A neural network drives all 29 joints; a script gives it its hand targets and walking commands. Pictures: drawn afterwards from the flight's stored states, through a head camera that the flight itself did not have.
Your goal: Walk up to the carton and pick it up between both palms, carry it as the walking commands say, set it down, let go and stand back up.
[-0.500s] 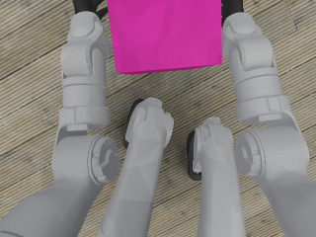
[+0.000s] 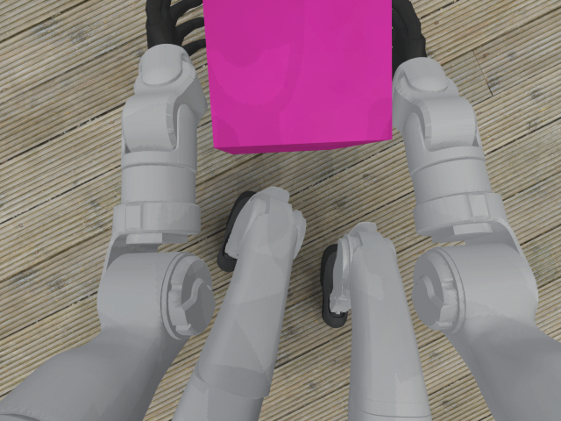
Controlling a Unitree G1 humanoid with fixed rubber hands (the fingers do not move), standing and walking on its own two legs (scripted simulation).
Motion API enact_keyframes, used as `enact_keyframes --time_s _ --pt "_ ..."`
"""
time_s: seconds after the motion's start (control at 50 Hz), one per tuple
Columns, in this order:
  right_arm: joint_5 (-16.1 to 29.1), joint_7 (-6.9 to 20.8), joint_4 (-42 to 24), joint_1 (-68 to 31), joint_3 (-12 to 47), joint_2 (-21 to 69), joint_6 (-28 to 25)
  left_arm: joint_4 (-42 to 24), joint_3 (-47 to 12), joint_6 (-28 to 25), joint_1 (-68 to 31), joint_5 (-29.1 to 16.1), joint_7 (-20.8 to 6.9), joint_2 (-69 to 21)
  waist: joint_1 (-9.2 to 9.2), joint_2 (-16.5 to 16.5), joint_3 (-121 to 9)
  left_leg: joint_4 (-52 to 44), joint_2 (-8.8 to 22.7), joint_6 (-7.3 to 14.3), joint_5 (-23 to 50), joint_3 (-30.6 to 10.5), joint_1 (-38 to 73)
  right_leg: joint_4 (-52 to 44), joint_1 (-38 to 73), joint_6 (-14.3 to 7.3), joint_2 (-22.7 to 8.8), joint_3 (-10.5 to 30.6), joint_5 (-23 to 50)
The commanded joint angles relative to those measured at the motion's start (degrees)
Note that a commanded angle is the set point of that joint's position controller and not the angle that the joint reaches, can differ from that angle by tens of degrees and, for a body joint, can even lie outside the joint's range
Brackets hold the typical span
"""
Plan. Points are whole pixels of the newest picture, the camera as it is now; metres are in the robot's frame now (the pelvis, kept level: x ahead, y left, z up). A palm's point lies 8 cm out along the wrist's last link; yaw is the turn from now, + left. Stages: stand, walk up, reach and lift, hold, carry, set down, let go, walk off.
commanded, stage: reach and lift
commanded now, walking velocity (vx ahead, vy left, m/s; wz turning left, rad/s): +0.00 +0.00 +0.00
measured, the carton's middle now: (287, 80) +0.49 +0.11 -0.15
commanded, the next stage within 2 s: none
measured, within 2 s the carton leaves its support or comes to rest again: neither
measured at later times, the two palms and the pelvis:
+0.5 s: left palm (143, 38) +0.45 +0.24 -0.01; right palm (433, 54) +0.51 -0.02 -0.02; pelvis +0.00 +0.00 +0.06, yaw +2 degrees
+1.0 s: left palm (103, 22) +0.43 +0.23 +0.07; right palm (490, 43) +0.49 -0.02 +0.05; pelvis +0.01 -0.01 +0.12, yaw +3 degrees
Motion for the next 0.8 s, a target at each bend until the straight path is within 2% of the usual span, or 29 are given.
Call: enact_keyframes --time_s 0.0,0.14,0.2,0.34,0.5,0.52,0.54,0.64,0.78 --pt "10.03 10.74 -22.69 -61.24 28.82 61.7 -6.28 2.22 -40.77 1.16 -37.79 -13.79 -18.7 -67.55 -1.74 -0.01 -134.05 -11.75 -1.34 4.69 6.96 18.94 55.85 -18.02 20.93 -2.0 2.59 -3.19 5.16" --pt "10.16 10.73 -22.25 -59.53 29.47 63.47 -6.31 1.68 -40.45 0.68 -37.06 -13.43 -19.05 -66.32 -0.88 -1.15 -134.46 -14.34 -1.41 5.01 8.12 18.65 57.89 -21.03 25.24 -2.04 2.14 -2.41 5.95" --pt "10.37 10.93 -22.36 -58.81 29.79 63.83 -6.46 1.43 -41.16 0.63 -36.0 -13.48 -19.02 -66.76 -0.94 -0.63 -134.62 -15.54 -1.27 4.93 8.75 18.29 59.95 -22.38 25.99 -2.34 1.98 -2.36 6.27" --pt "10.28 11.98 -21.5 -56.83 29.14 64.13 -7.14 0.94 -43.86 0.62 -33.92 -13.81 -18.62 -69.7 -2.41 2.05 -133.59 -19.35 -0.72 4.27 8.2 16.01 66.67 -25.22 25.34 -3.17 1.8 -2.83 6.31" --pt "9.97 13.08 -22.19 -55.23 28.56 63.49 -7.93 -0.12 -47.23 0.71 -31.9 -14.4 -18.21 -72.88 -5.3 4.16 -133.22 -23.46 0.18 3.67 6.77 13.5 74.08 -28.75 26.11 -3.77 1.49 -3.25 6.54" --pt "10.13 13.12 -22.44 -55.36 28.62 63.46 -8.01 0.37 -47.02 0.75 -30.92 -14.12 -18.23 -72.79 -4.92 4.05 -132.44 -24.09 0.13 3.81 6.38 13.56 74.16 -29.29 26.72 -3.66 1.33 -3.22 6.42" --pt "10.02 13.23 -22.37 -55.08 28.76 63.44 -8.02 0.72 -47.42 0.79 -30.65 -14.19 -18.29 -73.27 -5.44 3.97 -132.17 -24.34 0.21 3.74 6.62 13.46 74.32 -29.86 27.14 -3.74 1.23 -3.15 6.45" --pt "10.08 13.28 -23.06 -54.69 29.07 64.06 -8.16 1.3 -47.74 0.68 -29.25 -14.14 -18.66 -73.69 -5.81 3.49 -130.31 -27.15 0.32 4.1 5.9 13.31 75.78 -33.18 30.86 -3.7 0.7 -2.41 6.39" --pt "10.17 13.09 -24.24 -54.13 29.94 65.43 -8.19 2.36 -46.66 0.33 -27.17 -13.33 -19.37 -72.59 -4.82 2.26 -127.59 -31.13 0.26 4.86 6.54 13.83 76.89 -37.78 37.13 -3.39 -0.11 -1.12 6.87"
